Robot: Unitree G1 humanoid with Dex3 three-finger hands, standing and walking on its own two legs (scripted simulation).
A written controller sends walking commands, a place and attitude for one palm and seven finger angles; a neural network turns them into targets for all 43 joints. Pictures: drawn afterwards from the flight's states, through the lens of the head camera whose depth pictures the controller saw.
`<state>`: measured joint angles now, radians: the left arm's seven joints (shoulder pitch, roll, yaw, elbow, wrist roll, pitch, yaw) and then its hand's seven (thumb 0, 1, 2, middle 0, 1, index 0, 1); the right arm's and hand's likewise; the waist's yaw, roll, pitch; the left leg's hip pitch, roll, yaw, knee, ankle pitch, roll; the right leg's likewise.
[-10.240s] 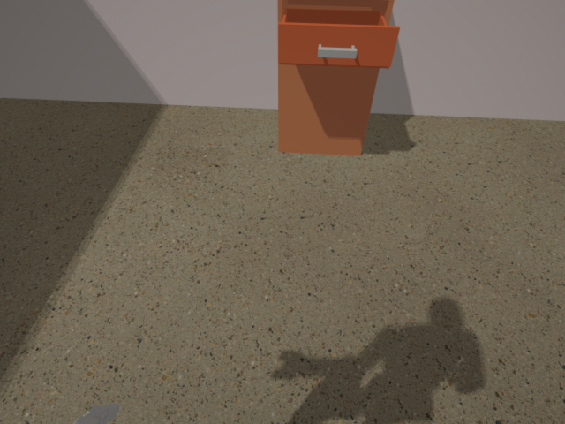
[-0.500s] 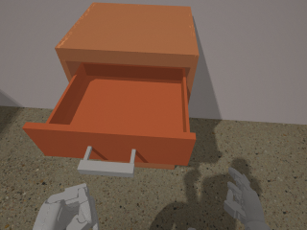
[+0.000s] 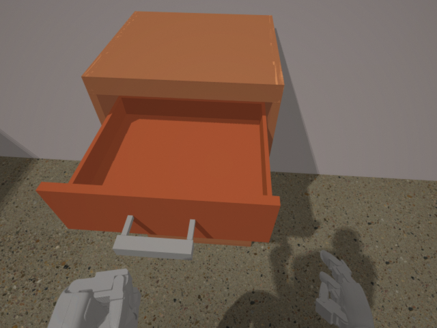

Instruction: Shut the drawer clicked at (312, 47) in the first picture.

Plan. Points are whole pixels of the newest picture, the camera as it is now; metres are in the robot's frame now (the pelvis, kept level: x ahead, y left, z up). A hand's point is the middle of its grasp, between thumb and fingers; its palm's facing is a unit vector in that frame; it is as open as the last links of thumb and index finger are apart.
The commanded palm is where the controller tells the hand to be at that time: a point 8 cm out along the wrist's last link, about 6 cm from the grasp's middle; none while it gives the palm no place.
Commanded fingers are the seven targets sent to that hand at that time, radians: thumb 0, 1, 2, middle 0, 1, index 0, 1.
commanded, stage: raise the hand and make a fist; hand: left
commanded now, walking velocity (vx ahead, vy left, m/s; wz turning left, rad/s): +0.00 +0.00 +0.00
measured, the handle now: (157, 235) +0.28 +0.14 +0.02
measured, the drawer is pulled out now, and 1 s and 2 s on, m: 0.30 0.30 0.30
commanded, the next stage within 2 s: bring the fist close to the handle in 0.20 s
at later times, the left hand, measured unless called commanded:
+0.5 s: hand (143, 322) +0.12 +0.11 +0.11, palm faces +0.04 -1.00 -0.01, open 3.2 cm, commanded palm +0.08 +0.16 +0.11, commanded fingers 0.00 0.90 0.90 -1.40 -1.60 -1.40 -1.60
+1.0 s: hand (158, 305) +0.15 +0.11 +0.06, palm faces +0.01 -1.00 +0.00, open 3.3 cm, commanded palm +0.12 +0.16 +0.06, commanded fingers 0.00 0.90 0.90 -1.40 -1.60 -1.40 -1.60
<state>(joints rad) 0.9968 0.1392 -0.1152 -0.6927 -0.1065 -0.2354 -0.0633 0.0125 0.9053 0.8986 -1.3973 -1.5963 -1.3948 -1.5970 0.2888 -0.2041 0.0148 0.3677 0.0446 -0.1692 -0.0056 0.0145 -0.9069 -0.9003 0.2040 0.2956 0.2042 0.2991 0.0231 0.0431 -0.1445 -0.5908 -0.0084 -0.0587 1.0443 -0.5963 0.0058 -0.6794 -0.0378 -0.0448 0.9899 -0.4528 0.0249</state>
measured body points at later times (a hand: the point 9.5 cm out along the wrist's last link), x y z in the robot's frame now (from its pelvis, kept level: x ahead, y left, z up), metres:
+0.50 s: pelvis -0.01 -0.01 +0.00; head +0.02 -0.01 +0.45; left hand +0.12 +0.16 +0.11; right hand +0.20 -0.22 -0.05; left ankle -0.04 +0.12 -0.67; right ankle +0.03 -0.14 -0.67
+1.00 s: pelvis -0.01 -0.01 -0.02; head +0.04 -0.01 +0.42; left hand +0.15 +0.16 +0.06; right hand +0.18 -0.23 -0.08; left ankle -0.04 +0.12 -0.67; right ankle +0.03 -0.14 -0.67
